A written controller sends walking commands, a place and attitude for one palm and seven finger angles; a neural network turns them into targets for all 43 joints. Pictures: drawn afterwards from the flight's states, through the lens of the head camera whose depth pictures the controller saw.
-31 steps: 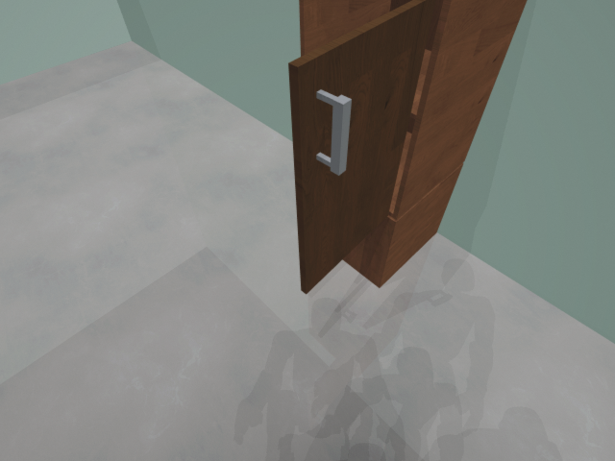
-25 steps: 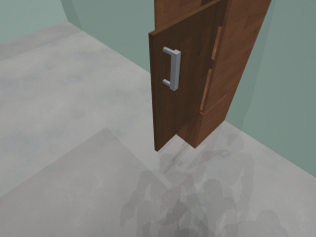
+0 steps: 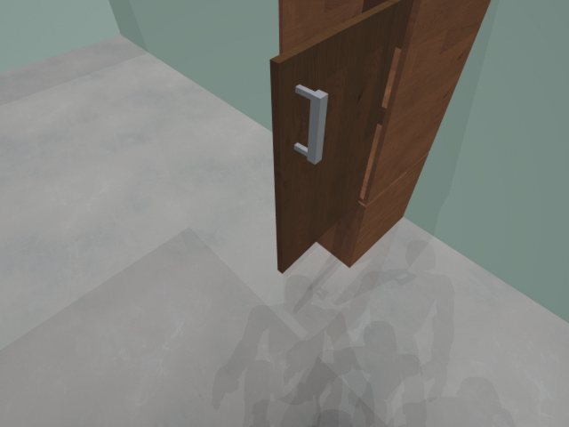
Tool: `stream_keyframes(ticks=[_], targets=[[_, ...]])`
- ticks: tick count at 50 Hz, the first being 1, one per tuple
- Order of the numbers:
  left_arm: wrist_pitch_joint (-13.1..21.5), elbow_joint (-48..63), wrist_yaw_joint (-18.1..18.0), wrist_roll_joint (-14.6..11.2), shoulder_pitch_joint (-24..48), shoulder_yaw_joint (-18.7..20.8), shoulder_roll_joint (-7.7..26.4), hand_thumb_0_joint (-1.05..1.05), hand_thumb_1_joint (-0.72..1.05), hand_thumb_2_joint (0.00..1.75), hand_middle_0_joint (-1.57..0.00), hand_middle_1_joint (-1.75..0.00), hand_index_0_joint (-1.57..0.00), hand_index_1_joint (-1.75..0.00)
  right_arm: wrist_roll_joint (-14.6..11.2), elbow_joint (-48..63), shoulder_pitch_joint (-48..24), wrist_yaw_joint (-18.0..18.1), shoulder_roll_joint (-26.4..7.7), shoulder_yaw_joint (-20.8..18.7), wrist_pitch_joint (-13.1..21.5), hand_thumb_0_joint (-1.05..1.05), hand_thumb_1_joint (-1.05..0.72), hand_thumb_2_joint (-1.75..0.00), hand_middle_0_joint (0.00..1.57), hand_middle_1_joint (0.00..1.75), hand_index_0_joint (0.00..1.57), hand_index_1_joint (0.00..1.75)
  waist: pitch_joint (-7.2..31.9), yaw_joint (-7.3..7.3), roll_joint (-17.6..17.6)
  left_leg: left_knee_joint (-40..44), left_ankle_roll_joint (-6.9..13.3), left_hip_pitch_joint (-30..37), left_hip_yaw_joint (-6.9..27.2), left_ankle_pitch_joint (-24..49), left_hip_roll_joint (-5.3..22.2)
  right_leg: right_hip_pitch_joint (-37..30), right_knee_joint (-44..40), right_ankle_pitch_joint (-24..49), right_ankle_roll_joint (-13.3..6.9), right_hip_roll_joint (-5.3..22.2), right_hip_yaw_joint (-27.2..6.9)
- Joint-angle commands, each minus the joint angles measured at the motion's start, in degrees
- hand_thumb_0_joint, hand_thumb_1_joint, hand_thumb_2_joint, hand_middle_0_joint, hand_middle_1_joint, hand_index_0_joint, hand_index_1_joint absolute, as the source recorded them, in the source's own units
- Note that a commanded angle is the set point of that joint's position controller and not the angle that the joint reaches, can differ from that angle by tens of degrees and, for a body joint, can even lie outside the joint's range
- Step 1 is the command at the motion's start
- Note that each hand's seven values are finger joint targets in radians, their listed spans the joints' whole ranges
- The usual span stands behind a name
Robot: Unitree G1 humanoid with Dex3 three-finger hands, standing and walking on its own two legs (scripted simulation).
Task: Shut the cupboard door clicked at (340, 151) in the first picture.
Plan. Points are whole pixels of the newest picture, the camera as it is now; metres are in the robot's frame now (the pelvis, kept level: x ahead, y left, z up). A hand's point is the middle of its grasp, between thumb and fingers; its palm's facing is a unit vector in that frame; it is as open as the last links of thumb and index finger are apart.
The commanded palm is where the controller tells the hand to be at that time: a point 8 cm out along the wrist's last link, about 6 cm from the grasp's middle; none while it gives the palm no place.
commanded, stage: look at it before walking up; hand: left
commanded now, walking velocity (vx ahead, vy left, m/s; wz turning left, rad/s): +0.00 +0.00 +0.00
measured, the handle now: (308, 125) +0.56 -0.01 +0.12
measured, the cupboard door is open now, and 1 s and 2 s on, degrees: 93 93 93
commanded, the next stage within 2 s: walk around to get in front in 0.22 s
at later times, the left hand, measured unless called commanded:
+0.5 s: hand out of the picture +0.02 +0.19 -0.18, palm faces -0.01 -0.97 -0.23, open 7.4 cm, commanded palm none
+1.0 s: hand out of the picture +0.09 +0.15 -0.17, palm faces -0.27 -0.92 -0.28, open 7.4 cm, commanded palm none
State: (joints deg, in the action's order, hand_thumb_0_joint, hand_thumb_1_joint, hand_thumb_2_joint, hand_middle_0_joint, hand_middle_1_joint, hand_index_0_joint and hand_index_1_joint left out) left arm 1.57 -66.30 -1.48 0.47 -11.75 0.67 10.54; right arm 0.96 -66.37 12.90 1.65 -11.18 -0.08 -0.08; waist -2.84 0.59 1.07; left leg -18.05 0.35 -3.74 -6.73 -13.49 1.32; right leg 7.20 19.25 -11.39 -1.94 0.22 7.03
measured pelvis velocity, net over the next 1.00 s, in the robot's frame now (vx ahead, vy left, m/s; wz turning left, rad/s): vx -0.01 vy -0.04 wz -0.36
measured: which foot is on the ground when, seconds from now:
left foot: down 0.00-0.78, up 0.80-1.00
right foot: down 0.00-1.00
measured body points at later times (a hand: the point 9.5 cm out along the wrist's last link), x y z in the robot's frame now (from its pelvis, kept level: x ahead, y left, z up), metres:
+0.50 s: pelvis +0.00 +0.01 +0.00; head +0.02 +0.00 +0.44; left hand +0.03 +0.24 -0.16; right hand +0.00 -0.23 -0.17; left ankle -0.04 +0.11 -0.75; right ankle -0.01 -0.09 -0.75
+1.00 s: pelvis -0.01 -0.04 +0.00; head +0.06 -0.08 +0.44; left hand +0.10 +0.19 -0.15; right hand +0.02 -0.32 -0.16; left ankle +0.00 +0.15 -0.66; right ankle -0.03 -0.11 -0.75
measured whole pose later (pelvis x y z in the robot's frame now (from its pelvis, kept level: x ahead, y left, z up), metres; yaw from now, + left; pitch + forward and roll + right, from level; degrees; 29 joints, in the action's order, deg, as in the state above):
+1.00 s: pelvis -0.01 -0.04 +0.00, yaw -20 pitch +2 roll +3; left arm -1.3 -55.8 -0.7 1.4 -12.5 4.3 10.6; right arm 0.4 -52.8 3.2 1.3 -13.5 -4.3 -3.3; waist -8.0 -1.9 -0.3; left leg -60.9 -3.6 -26.5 0.3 -23.8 2.5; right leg 16.4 28.0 -13.4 -4.1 -3.3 -5.9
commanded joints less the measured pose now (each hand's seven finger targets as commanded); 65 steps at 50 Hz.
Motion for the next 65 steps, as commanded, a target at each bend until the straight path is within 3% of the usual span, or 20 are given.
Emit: stream_keyframes(ticks=[1, 16, 24, 28, 30, 32, 35, 37, 38, 39, 40, 41, 45, 56, 60, 61, 62, 63, 64, 65], targets=[[0.72, 1.95, -0.52, -0.14, -1.99, 1.2, 7.53, 0.0, 0.9, 0.9, -0.2, -0.3, -0.2, -0.3, 0.21, 1.3, 2.64, 0.46, -6.66, -0.8, 0.72, 0.0, -0.9, -0.9, 0.2, 0.3, 0.2, 0.3, 1.41, 0.24, -0.11, 3.08, 0.88, -1.36, 5.74, 11.34, 6.64, -1.45, -2.68, 13.51, -0.69, 7.73, -7.25], [0.83, 2.04, -0.54, -0.07, -1.75, 1.2, 7.7, 0.0, 0.9, 0.9, -0.2, -0.3, -0.2, -0.3, 0.19, 1.33, 2.74, 0.48, -6.8, -0.9, 0.81, 0.0, -0.9, -0.9, 0.2, 0.3, 0.2, 0.3, 1.42, 0.26, -0.57, 3.36, 0.9, -1.37, 5.76, 11.29, 6.73, -1.55, -2.77, 13.41, -0.7, 7.65, -7.31], [-2.13, 5.05, -0.05, 0.49, -1.3, 3.51, 7.24, 0.0, 0.9, 0.9, -0.2, -0.3, -0.2, -0.3, 0.26, 4.28, 3.41, 1.47, -6.33, -2.67, -1.32, 0.0, -0.9, -0.9, 0.2, 0.3, 0.2, 0.3, -0.25, 0.47, -0.16, -3.28, 0.51, -1.88, 1.47, 6.92, 9.03, 7.17, 4.99, 15.59, -1.16, 6.5, -9.98], [-3.26, 8.39, 0.89, 0.91, -0.06, 4.34, 6.55, 0.0, 0.9, 0.9, -0.2, -0.3, -0.2, -0.3, 0.59, 7.29, 2.39, 1.72, -8.85, -4.12, -1.54, 0.0, -0.9, -0.9, 0.2, 0.3, 0.2, 0.3, -0.06, 0.35, 3.99, -1.99, 3.46, -1.74, 4.46, 5.1, 14.57, 13.53, 14.59, 7.81, -0.35, 2.81, -8.41], [-3.93, 9.98, 1.35, 1.02, 1.25, 4.77, 5.41, 0.0, 0.9, 0.9, -0.2, -0.3, -0.2, -0.3, 0.91, 8.26, 2.18, 1.65, -10.09, -4.66, -1.18, 0.0, -0.9, -0.9, 0.2, 0.3, 0.2, 0.3, -0.34, 0.4, 8.47, 1.74, 8.12, -2.38, 8.08, 8.06, 21.56, 17.38, 28.64, -12.08, 0.87, 0.74, -5.75], [-4.35, 11.67, 1.68, 0.98, 2.71, 5.28, 5.14, 0.0, 0.9, 0.9, -0.2, -0.3, -0.2, -0.3, 1.26, 9.58, 1.24, 1.57, -9.94, -4.43, -0.83, 0.0, -0.9, -0.9, 0.2, 0.3, 0.2, 0.3, -2.17, 0.17, 8.52, 1.71, 10.26, -4.08, 7.64, 13.28, 23.67, 19.78, 35.97, -17.78, 1.08, 1.99, -7.67], [-3.61, 11.84, 2.19, 0.89, 0.09, 5.22, 4.12, 0.0, 0.9, 0.9, -0.2, -0.3, -0.2, -0.3, 1.48, 11.41, -2.12, 1.21, -10.67, -4.95, -0.64, 0.0, -0.9, -0.9, 0.2, 0.3, 0.2, 0.3, -0.03, -1.71, 5.84, -5.5, 6.98, -3.04, 1.18, 20.76, 21.06, 14.22, 26.69, -14.44, 1.25, 2.47, -4.73], [-2.91, 10.55, 2.22, 0.97, -6.53, 6.0, 6.18, 0.0, 0.9, 0.9, -0.2, -0.3, -0.2, -0.3, 0.74, 12.58, -4.26, 0.94, -11.21, -5.2, -1.05, 0.0, -0.9, -0.9, 0.2, 0.3, 0.2, 0.3, 2.59, -5.45, -0.61, -19.03, 2.42, -6.48, -3.48, 16.59, 16.09, 4.1, 11.02, 0.8, 0.95, 1.85, -5.27], [-2.01, 10.03, 1.35, 1.63, -9.72, 7.2, 12.42, 0.0, 0.9, 0.9, -0.2, -0.3, -0.2, -0.3, -0.24, 14.6, -4.42, 0.59, -7.74, -4.94, -1.42, 0.0, -0.9, -0.9, 0.2, 0.3, 0.2, 0.3, 3.59, -6.34, -20.29, -34.17, -1.67, -18.28, -6.98, -4.0, 7.02, -2.39, -0.17, 16.42, -3.42, 13.06, -25.96], [-1.82, 9.92, 0.4, 0.81, -10.81, 7.43, 15.43, 0.0, 0.9, 0.9, -0.2, -0.3, -0.2, -0.3, -0.45, 16.9, -5.95, 0.22, -6.67, -4.57, -2.16, 0.0, -0.9, -0.9, 0.2, 0.3, 0.2, 0.3, 3.13, -6.3, -23.85, -46.19, -3.39, -25.05, -0.34, -23.98, 0.89, -1.5, -2.67, 29.01, -9.09, 20.88, -38.12], [-2.1, 10.6, -0.14, 0.45, -8.93, 7.26, 15.0, 0.0, 0.9, 0.9, -0.2, -0.3, -0.2, -0.3, -0.56, 16.31, -5.72, 0.07, -6.92, -4.72, -2.86, 0.0, -0.9, -0.9, 0.2, 0.3, 0.2, 0.3, 1.5, -4.91, -16.98, -50.16, -2.79, -26.25, 6.3, -22.71, 2.93, 1.11, -3.19, 15.9, -11.78, 20.54, -36.02], [-2.42, 12.16, -0.48, 0.5, -5.18, 6.91, 12.65, 0.0, 0.9, 0.9, -0.2, -0.3, -0.2, -0.3, -0.35, 16.07, -8.32, -0.24, -6.52, -4.86, -3.03, 0.0, -0.9, -0.9, 0.2, 0.3, 0.2, 0.3, -2.0, -4.09, -10.95, -51.44, -2.65, -28.38, 7.43, -18.28, 3.58, 5.6, -4.69, 3.15, -11.11, 17.5, -35.91], [-1.77, 14.32, -0.36, 0.81, -1.82, 6.4, 11.31, 0.0, 0.9, 0.9, -0.2, -0.3, -0.2, -0.3, -0.16, 15.81, -6.85, -0.52, -5.67, -4.76, -2.6, 0.0, -0.9, -0.9, 0.2, 0.3, 0.2, 0.3, 3.82, -1.57, -5.51, -47.56, -3.87, -25.75, 7.79, -9.41, 2.8, 2.29, -0.91, 11.02, -8.11, 11.79, -28.98], [-2.4, 14.87, -0.16, 1.16, -5.67, 7.14, 12.63, 0.0, 0.9, 0.9, -0.2, -0.3, -0.2, -0.3, -1.12, 19.56, -12.34, 0.69, -5.83, -4.3, -1.33, 0.0, -0.9, -0.9, 0.2, 0.3, 0.2, 0.3, 6.96, -3.86, -9.85, -31.45, -4.12, -24.29, 8.16, -12.89, -0.59, -6.77, 4.55, 33.03, -9.52, 10.19, -33.22], [-2.89, 16.61, -0.14, 1.0, -1.04, 7.18, 12.99, 0.0, 0.9, 0.9, -0.2, -0.3, -0.2, -0.3, -1.48, 18.93, -7.18, 0.93, -6.07, -4.2, -0.79, 0.0, -0.9, -0.9, 0.2, 0.3, 0.2, 0.3, 7.5, -0.58, -8.46, -17.01, -3.18, -13.38, 8.78, -7.38, -1.3, 0.9, 7.27, 29.23, -7.01, 8.09, -34.22], [-3.04, 17.24, -0.06, 0.69, 0.93, 6.96, 12.43, 0.0, 0.9, 0.9, -0.2, -0.3, -0.2, -0.3, -1.48, 17.99, -4.07, 1.12, -6.64, -4.33, -0.47, 0.0, -0.9, -0.9, 0.2, 0.3, 0.2, 0.3, 7.77, 1.13, -7.52, -9.36, -2.92, -5.32, 8.5, -1.15, -0.46, 6.69, 9.12, 23.69, -4.61, 6.35, -32.8], [-3.12, 18.13, 0.24, 0.18, 1.44, 6.41, 10.18, 0.0, 0.9, 0.9, -0.2, -0.3, -0.2, -0.3, -0.98, 17.46, -1.55, 1.45, -9.55, -4.75, 0.15, 0.0, -0.9, -0.9, 0.2, 0.3, 0.2, 0.3, 8.12, 2.38, 0.28, -2.11, -1.13, 3.76, 13.69, 1.14, 5.75, 15.76, 13.88, 10.92, -1.54, 0.97, -27.92], [-3.03, 19.2, 1.11, -0.46, 0.38, 5.73, 7.1, 0.0, 0.9, 0.9, -0.2, -0.3, -0.2, -0.3, 0.15, 18.19, -0.73, 1.54, -15.32, -5.69, 0.71, 0.0, -0.9, -0.9, 0.2, 0.3, 0.2, 0.3, 8.42, 1.81, 17.79, 3.23, 4.95, 8.46, 30.73, 9.66, 22.44, 25.81, 27.18, -19.3, 2.64, -6.6, -16.75], [-2.92, 19.61, 1.16, 0.33, 1.87, 5.73, 9.03, 0.0, 0.9, 0.9, -0.2, -0.3, -0.2, -0.3, 0.29, 19.1, -0.52, 1.63, -16.06, -5.45, 0.07, 0.0, -0.9, -0.9, 0.2, 0.3, 0.2, 0.3, 6.74, 1.74, 14.46, 1.5, 10.21, 3.42, 33.13, 16.82, 28.28, 25.8, 37.58, -26.04, 4.15, -3.34, -13.13], [-3.07, 20.3, 1.58, 0.55, 2.26, 6.1, 9.57, 0.0, 0.9, 0.9, -0.2, -0.3, -0.2, -0.3, 1.0, 20.56, -2.55, 1.79, -14.88, -4.99, -0.14, 0.0, -0.9, -0.9, 0.2, 0.3, 0.2, 0.3, 4.43, 0.96, 8.83, 1.67, 12.63, -2.64, 30.19, 17.92, 27.66, 25.05, 44.32, -24.26, 4.79, -1.69, -12.41]])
